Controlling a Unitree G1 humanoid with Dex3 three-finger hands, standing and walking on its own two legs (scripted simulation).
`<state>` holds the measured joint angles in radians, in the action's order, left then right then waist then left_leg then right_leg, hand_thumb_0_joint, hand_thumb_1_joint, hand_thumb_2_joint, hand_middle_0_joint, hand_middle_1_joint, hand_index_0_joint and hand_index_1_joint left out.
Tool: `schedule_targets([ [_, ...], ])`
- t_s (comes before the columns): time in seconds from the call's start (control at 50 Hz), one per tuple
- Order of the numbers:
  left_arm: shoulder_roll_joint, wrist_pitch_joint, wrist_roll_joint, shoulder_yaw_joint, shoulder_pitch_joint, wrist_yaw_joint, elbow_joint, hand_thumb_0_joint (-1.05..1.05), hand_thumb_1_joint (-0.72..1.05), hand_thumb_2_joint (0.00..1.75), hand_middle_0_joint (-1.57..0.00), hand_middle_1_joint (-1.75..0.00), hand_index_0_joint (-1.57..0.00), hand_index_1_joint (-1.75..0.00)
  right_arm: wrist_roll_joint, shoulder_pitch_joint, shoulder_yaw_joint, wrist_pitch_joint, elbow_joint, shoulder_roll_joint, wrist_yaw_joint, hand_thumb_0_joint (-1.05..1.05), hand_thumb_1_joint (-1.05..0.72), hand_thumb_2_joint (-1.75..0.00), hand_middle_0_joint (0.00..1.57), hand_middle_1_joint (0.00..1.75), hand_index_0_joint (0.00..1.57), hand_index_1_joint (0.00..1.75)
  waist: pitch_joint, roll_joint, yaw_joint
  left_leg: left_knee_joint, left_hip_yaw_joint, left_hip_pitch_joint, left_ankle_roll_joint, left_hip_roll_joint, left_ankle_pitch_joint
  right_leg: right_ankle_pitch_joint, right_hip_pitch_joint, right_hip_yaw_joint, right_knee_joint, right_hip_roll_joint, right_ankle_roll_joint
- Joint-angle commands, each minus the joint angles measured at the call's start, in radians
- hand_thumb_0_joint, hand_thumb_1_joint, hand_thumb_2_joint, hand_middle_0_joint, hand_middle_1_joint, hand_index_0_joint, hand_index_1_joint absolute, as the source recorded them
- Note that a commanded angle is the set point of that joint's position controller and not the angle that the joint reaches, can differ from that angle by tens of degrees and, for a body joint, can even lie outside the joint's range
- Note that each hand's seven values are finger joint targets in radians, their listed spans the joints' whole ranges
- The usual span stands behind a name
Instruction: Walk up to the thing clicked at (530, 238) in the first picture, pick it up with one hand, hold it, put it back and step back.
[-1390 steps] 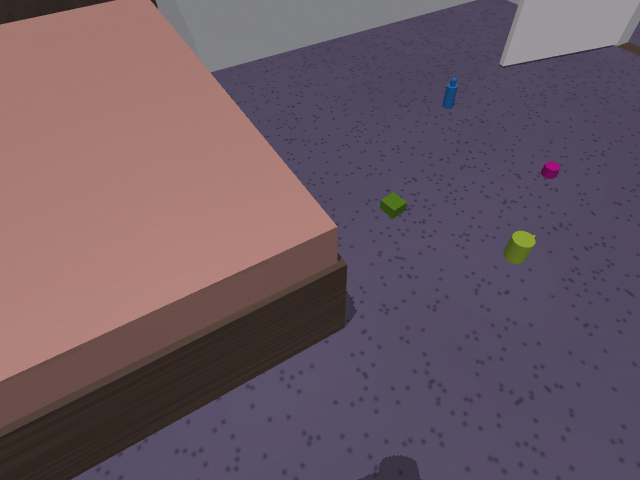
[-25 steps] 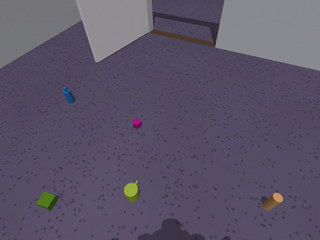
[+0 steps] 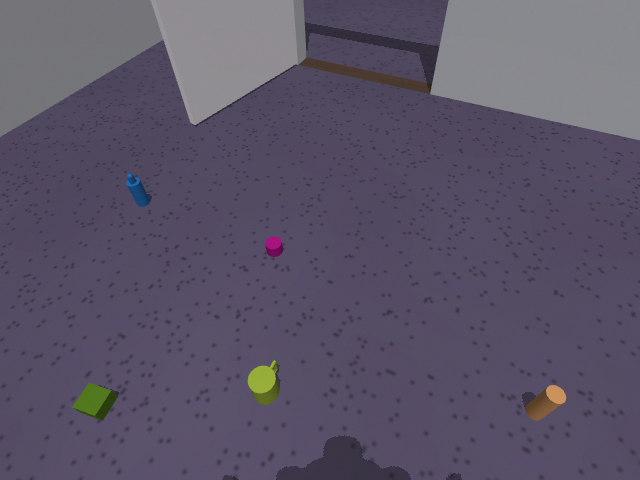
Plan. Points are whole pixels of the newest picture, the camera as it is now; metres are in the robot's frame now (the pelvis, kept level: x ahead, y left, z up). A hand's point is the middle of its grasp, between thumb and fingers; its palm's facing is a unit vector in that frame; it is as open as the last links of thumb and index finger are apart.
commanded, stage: stand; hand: left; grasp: from above
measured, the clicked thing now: (266, 380) +0.51 +0.22 -0.73
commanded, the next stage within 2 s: rise first in 0.44 s
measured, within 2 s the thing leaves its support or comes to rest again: neither
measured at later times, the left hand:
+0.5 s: hand out of the picture +0.07 +0.25 -0.16, palm faces -0.04 -0.94 -0.34, open 7.4 cm
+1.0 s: hand out of the picture +0.14 +0.25 -0.19, palm faces -0.08 -0.92 -0.38, open 12.7 cm
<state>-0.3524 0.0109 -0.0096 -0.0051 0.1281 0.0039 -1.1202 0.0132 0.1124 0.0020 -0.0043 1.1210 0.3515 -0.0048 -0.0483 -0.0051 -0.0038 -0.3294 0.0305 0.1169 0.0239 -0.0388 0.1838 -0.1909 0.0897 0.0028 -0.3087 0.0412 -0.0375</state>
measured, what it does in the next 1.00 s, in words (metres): stands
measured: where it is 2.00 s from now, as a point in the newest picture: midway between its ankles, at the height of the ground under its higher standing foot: outside the picture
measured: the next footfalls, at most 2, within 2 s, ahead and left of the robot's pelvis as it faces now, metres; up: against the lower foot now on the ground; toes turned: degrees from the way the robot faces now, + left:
none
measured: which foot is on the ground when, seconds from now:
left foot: down 0.00-1.00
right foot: down 0.00-1.00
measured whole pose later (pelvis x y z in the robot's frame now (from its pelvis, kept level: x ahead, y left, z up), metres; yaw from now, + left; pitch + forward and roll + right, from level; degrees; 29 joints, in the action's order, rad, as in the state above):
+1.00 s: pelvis -0.01 +0.00 -0.04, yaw +0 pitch +10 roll -1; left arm -0.33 -0.15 -0.15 0.13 0.04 0.02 -0.88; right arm -0.02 0.25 0.03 -0.06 0.69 0.24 0.02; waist 0.05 -0.01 -0.04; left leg -0.77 0.01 0.58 0.02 -0.05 0.36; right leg -0.36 0.54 0.00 -0.74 0.03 -0.04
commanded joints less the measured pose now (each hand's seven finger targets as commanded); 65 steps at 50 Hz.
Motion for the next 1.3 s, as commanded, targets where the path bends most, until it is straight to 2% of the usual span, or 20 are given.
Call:
schedule_targets([
  [0.0, -0.217, 0.017, -0.005, 0.048, -0.023, -0.014, 0.062, 0.0, 0.9, 0.9, -0.2, -0.3, -0.2, -0.3, -0.004, -0.036, 0.045, -0.024, -0.062, 0.215, 0.01, 0.0, -0.9, -0.9, 0.2, 0.3, 0.2, 0.3, 0.088, 0.009, 0.005, 0.032, -0.076, -0.041, -0.044, -0.106, -0.189, 0.2, 0.0, -0.06, 0.032, 0.105, 0.049],
  [0.5, -0.215, 0.017, -0.003, 0.044, -0.02, -0.013, 0.063, 0.0, 0.9, 0.9, -0.2, -0.3, -0.2, -0.3, -0.003, -0.035, 0.049, -0.022, -0.056, 0.216, 0.007, 0.0, -0.9, -0.9, 0.2, 0.3, 0.2, 0.3, 0.058, -0.005, 0.002, 0.048, -0.078, -0.018, -0.039, -0.1, -0.116, 0.133, 0.016, -0.065, 0.048, 0.101, 0.049],
  [0.52, -0.215, 0.019, -0.004, 0.045, -0.025, -0.013, 0.066, 0.0, 0.82, 0.98, -0.15, -0.38, -0.15, -0.38, -0.002, -0.031, 0.049, -0.022, -0.057, 0.214, 0.007, 0.0, -0.94, -0.92, 0.2, 0.3, 0.2, 0.3, 0.073, -0.001, 0.0, 0.044, -0.079, -0.025, -0.041, -0.105, -0.134, 0.146, 0.01, -0.064, 0.041, 0.103, 0.05],
  [0.54, -0.048, 0.113, 0.051, 0.05, -0.376, -0.029, 0.417, 0.0, 0.74, 1.0, -0.2, -0.46, -0.16, -0.46, -0.072, -0.018, -0.005, -0.072, -0.342, 0.049, 0.029, 0.0, -1.02, -0.93, 0.2, 0.3, 0.2, 0.3, -0.012, -0.003, -0.118, -0.021, 0.031, 0.1, -0.032, 0.031, 0.0, 0.061, 0.243, 0.022, -0.035, -0.041, 0.037],
  [0.56, -0.092, 0.104, 0.049, 0.064, -0.486, -0.036, 0.332, 0.0, 0.66, 0.99, -0.2, -0.54, -0.16, -0.54, -0.074, 0.036, 0.002, -0.071, -0.282, 0.076, 0.041, 0.0, -0.97, -0.92, 0.2, 0.3, 0.2, 0.3, 0.03, 0.011, -0.088, -0.041, 0.028, 0.092, -0.033, 0.036, 0.016, 0.034, 0.198, 0.031, -0.042, -0.037, 0.036],
  [0.58, -0.132, 0.068, 0.037, 0.098, -0.337, -0.04, 0.175, 0.0, 0.58, 1.01, -0.16, -0.62, -0.12, -0.62, -0.071, 0.067, 0.016, -0.063, -0.273, 0.1, 0.047, 0.0, -0.96, -0.92, 0.2, 0.3, 0.2, 0.3, 0.019, 0.045, -0.079, -0.061, 0.028, 0.123, -0.035, 0.04, 0.048, -0.014, 0.216, 0.041, -0.05, -0.044, 0.043],
  [0.6, -0.172, 0.05, 0.025, 0.13, -0.245, -0.03, 0.107, 0.0, 0.5, 0.97, -0.16, -0.7, -0.14, -0.7, -0.071, 0.077, 0.031, -0.053, -0.297, 0.111, 0.048, 0.0, -0.93, -0.91, 0.2, 0.3, 0.2, 0.3, 0.025, 0.048, -0.042, -0.093, 0.03, 0.157, -0.032, 0.035, 0.019, -0.01, 0.227, 0.046, -0.081, -0.049, 0.044],
  [0.64, -0.276, 0.06, -0.012, 0.185, -0.331, -0.019, 0.177, 0.0, 0.34, 0.95, -0.12, -0.86, -0.13, -0.85, -0.058, 0.116, 0.059, -0.061, -0.326, 0.11, 0.061, 0.0, -0.94, -0.91, 0.2, 0.3, 0.2, 0.3, 0.177, 0.02, -0.026, -0.151, 0.024, 0.153, -0.031, 0.039, -0.04, 0.057, 0.217, 0.035, -0.141, -0.042, 0.042],
  [0.68, -0.229, 0.035, -0.061, 0.196, -0.147, 0.011, 0.051, 0.0, 0.2, 0.93, -0.09, -0.99, -0.12, -0.95, -0.037, 0.146, 0.079, -0.067, -0.352, 0.101, 0.051, 0.0, -0.97, -0.92, 0.2, 0.3, 0.2, 0.3, 0.222, 0.013, -0.019, -0.22, 0.016, 0.213, -0.027, 0.045, -0.08, 0.101, 0.239, 0.034, -0.214, -0.04, 0.045],
  [0.72, -0.248, 0.018, -0.102, 0.234, -0.099, 0.027, 0.144, 0.0, 0.04, 0.97, -0.05, -1.05, -0.08, -1.02, -0.026, 0.146, 0.095, -0.07, -0.401, 0.091, 0.043, 0.0, -0.95, -0.91, 0.2, 0.3, 0.2, 0.3, 0.343, -0.04, 0.036, -0.255, 0.016, 0.204, -0.018, 0.052, -0.132, 0.125, 0.204, 0.032, -0.258, -0.04, 0.051],
  [0.74, -0.219, -0.002, -0.11, 0.222, -0.071, 0.029, 0.169, 0.0, -0.04, 0.97, -0.05, -1.07, -0.08, -1.04, -0.031, 0.143, 0.099, -0.071, -0.425, 0.086, 0.044, 0.0, -0.95, -0.91, 0.2, 0.3, 0.2, 0.3, 0.358, -0.076, 0.038, -0.243, 0.015, 0.181, -0.011, 0.053, -0.142, 0.124, 0.203, 0.032, -0.256, -0.043, 0.055],
  [0.78, -0.17, -0.055, -0.123, 0.192, -0.063, 0.024, 0.189, 0.0, -0.2, 0.99, -0.03, -1.09, -0.05, -1.07, -0.036, 0.112, 0.089, -0.071, -0.47, 0.072, 0.043, 0.0, -0.92, -0.9, 0.2, 0.3, 0.2, 0.3, 0.29, -0.047, 0.028, -0.245, 0.01, 0.24, -0.012, 0.051, -0.112, 0.09, 0.233, 0.037, -0.246, -0.045, 0.053],
  [0.82, -0.181, -0.103, -0.137, 0.186, -0.14, 0.015, 0.251, 0.0, -0.33, 1.01, -0.04, -1.07, -0.05, -1.06, -0.038, 0.083, 0.087, -0.074, -0.507, 0.07, 0.039, 0.0, -0.91, -0.9, 0.2, 0.3, 0.2, 0.3, 0.253, -0.031, 0.011, -0.266, 0.004, 0.285, -0.015, 0.044, -0.068, 0.043, 0.289, 0.043, -0.261, -0.048, 0.051],
  [0.88, -0.154, -0.15, -0.142, 0.174, -0.115, 0.009, 0.302, 0.0, -0.53, 1.0, -0.06, -1.09, -0.06, -1.09, -0.041, 0.084, 0.088, -0.085, -0.548, 0.066, 0.034, 0.0, -0.9, -0.9, 0.2, 0.3, 0.2, 0.3, 0.23, -0.005, -0.003, -0.302, -0.003, 0.331, -0.016, 0.032, -0.009, -0.031, 0.365, 0.052, -0.305, -0.057, 0.052],
  [0.92, -0.137, -0.161, -0.145, 0.175, -0.106, 0.006, 0.336, 0.0, -0.57, 1.0, -0.07, -1.09, -0.06, -1.1, -0.039, 0.103, 0.09, -0.101, -0.557, 0.063, 0.031, 0.0, -0.9, -0.9, 0.2, 0.3, 0.2, 0.3, 0.237, 0.011, -0.012, -0.343, -0.008, 0.364, -0.018, 0.028, -0.001, -0.038, 0.402, 0.055, -0.347, -0.059, 0.05],
  [0.98, -0.17, -0.145, -0.158, 0.202, -0.145, 0.005, 0.441, 0.0, -0.57, 0.99, -0.07, -1.1, -0.06, -1.1, -0.031, 0.123, 0.096, -0.125, -0.572, 0.055, 0.031, 0.0, -0.89, -0.9, 0.2, 0.3, 0.2, 0.3, 0.296, -0.004, -0.022, -0.428, -0.011, 0.409, -0.022, 0.028, -0.001, -0.032, 0.459, 0.047, -0.424, -0.054, 0.046],
  [1.1, -0.189, -0.146, -0.192, 0.231, -0.025, 0.004, 0.593, 0.0, -0.57, 1.01, -0.06, -1.11, -0.05, -1.12, -0.025, 0.12, 0.1, -0.16, -0.605, 0.049, 0.048, 0.0, -0.89, -0.9, 0.2, 0.3, 0.2, 0.3, 0.365, -0.067, -0.022, -0.517, -0.015, 0.447, -0.018, 0.023, -0.025, -0.009, 0.53, 0.035, -0.522, -0.048, 0.047],
  [1.12, -0.167, -0.155, -0.194, 0.213, 0.007, 0.01, 0.614, 0.0, -0.58, 1.01, -0.06, -1.1, -0.05, -1.11, -0.024, 0.118, 0.099, -0.16, -0.614, 0.046, 0.05, 0.0, -0.9, -0.9, 0.2, 0.3, 0.2, 0.3, 0.362, -0.072, -0.025, -0.522, -0.021, 0.452, -0.017, 0.019, -0.028, -0.013, 0.547, 0.037, -0.534, -0.049, 0.049],
  [1.24, -0.174, -0.217, -0.199, 0.221, 0.099, 0.017, 0.725, 0.0, -0.58, 0.99, -0.07, -1.1, -0.06, -1.11, -0.02, 0.106, 0.093, -0.172, -0.648, 0.043, 0.063, 0.0, -0.9, -0.9, 0.2, 0.3, 0.2, 0.3, 0.386, -0.071, -0.026, -0.587, -0.032, 0.507, -0.022, 0.015, -0.038, -0.009, 0.579, 0.041, -0.581, -0.047, 0.046],
  [1.28, -0.154, -0.235, -0.205, 0.204, 0.124, 0.019, 0.745, 0.0, -0.55, 0.98, -0.06, -1.11, -0.06, -1.11, -0.019, 0.108, 0.09, -0.176, -0.658, 0.034, 0.066, 0.0, -0.9, -0.9, 0.2, 0.3, 0.2, 0.3, 0.393, -0.051, -0.033, -0.615, -0.028, 0.524, -0.027, 0.016, -0.041, 0.003, 0.591, 0.04, -0.596, -0.046, 0.044],
])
